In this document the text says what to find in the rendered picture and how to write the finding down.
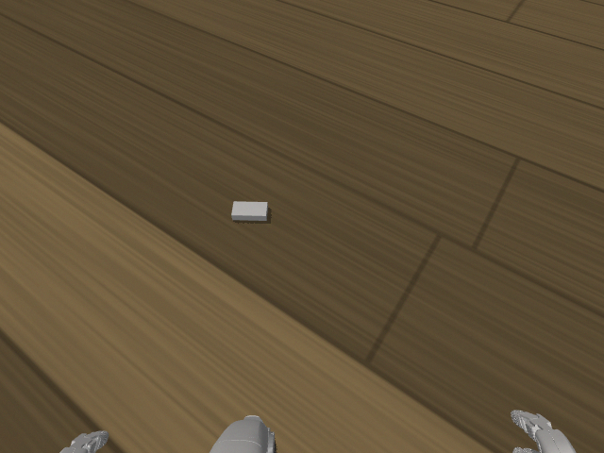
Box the right robot hand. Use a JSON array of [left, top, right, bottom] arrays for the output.
[[511, 410, 577, 453]]

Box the left robot hand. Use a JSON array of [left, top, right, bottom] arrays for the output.
[[59, 430, 109, 453]]

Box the small box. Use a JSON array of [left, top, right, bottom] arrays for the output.
[[231, 201, 268, 221]]

